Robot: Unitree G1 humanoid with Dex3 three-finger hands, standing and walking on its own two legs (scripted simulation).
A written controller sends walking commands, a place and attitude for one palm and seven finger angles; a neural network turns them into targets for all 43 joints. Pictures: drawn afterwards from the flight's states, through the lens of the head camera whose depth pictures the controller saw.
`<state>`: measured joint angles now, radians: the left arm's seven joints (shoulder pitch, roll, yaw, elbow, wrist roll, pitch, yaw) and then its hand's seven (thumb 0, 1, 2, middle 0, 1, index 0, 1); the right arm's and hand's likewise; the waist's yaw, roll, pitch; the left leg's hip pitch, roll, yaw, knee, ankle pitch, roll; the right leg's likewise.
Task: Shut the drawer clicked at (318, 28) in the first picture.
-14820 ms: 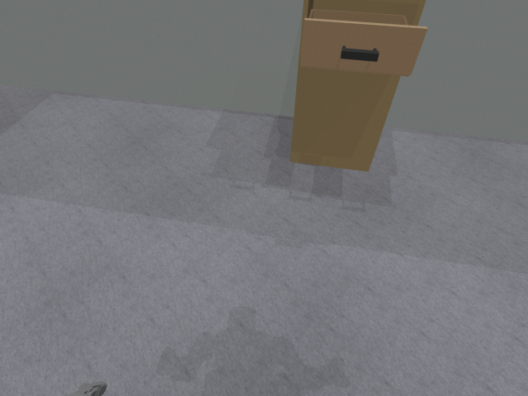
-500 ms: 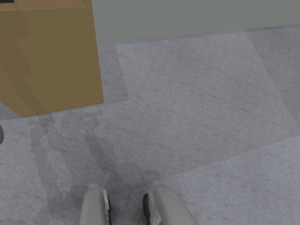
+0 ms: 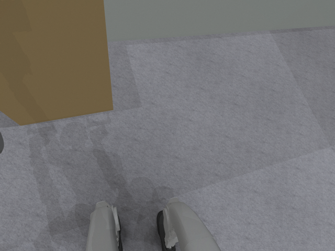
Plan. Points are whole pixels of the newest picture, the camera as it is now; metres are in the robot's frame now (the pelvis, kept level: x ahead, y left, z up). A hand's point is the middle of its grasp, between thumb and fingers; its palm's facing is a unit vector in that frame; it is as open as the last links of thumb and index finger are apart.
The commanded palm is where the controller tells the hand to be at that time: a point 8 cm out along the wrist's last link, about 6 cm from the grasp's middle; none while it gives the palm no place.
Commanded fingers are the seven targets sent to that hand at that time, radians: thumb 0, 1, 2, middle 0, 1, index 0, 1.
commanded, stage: pull the fist back off the drawer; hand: left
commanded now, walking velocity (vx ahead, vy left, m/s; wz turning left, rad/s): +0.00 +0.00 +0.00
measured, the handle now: out of the picture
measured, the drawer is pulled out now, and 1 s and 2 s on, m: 0.00 0.00 0.00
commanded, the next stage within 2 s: draw the hand back to the body in 0.44 s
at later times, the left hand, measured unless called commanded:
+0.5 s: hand out of the picture +0.58 +0.24 +0.11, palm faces +0.16 -0.99 +0.00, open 3.3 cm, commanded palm +0.55 +0.27 +0.11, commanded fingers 0.00 0.90 0.90 -1.40 -1.60 -1.40 -1.60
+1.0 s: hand out of the picture +0.44 +0.24 +0.17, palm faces +0.15 -0.99 -0.01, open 3.3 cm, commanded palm +0.40 +0.28 +0.18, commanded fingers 0.00 0.90 0.90 -1.40 -1.60 -1.40 -1.60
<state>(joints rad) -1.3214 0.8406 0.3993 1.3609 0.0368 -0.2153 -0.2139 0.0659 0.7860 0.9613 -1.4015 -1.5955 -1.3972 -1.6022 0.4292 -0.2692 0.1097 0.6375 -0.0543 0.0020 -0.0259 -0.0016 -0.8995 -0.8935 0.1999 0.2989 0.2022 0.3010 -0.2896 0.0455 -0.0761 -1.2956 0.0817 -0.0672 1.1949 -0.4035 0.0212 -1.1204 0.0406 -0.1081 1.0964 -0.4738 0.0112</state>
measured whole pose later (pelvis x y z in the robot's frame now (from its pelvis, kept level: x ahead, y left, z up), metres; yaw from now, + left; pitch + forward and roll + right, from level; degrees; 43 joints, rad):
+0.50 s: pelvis +0.03 +0.00 +0.02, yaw +0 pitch +25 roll -6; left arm -1.04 0.69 0.50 1.22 -0.03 -0.28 -0.21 0.02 0.89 0.91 -1.40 -1.60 -1.40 -1.60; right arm 0.44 -0.26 0.06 0.63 -0.03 0.06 0.00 0.00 -0.90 -0.89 0.20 0.30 0.20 0.30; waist -0.22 0.04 -0.10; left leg -1.12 0.10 -0.02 1.11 -0.43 0.01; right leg -0.97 0.05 -0.06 1.01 -0.49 0.01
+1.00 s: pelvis +0.06 -0.01 +0.07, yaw +2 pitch +12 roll -3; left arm -0.40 0.39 0.36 0.63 -0.24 -0.22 -0.25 0.02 0.90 0.90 -1.40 -1.60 -1.40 -1.60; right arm 0.32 -0.26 0.02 0.57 0.05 0.06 -0.02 0.00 -0.90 -0.89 0.20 0.30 0.20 0.30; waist -0.06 0.04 -0.13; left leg -0.68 0.06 0.00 0.87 -0.40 0.00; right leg -0.54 0.02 -0.05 0.79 -0.46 0.00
